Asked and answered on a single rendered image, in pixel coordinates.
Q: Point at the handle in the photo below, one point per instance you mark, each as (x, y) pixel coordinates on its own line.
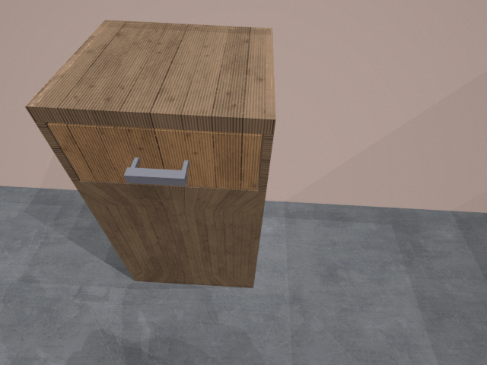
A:
(156, 176)

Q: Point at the drawer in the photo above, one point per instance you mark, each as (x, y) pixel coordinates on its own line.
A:
(216, 159)

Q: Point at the cabinet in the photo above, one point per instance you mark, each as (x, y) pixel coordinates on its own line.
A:
(171, 76)

